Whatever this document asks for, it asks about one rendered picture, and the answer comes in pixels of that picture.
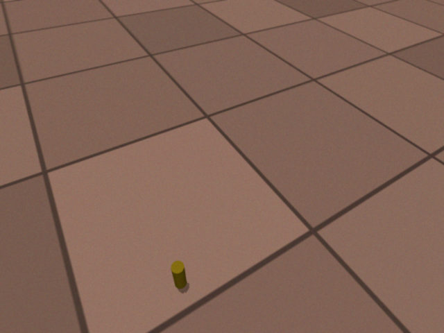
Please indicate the can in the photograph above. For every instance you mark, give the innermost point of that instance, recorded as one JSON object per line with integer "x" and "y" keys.
{"x": 178, "y": 271}

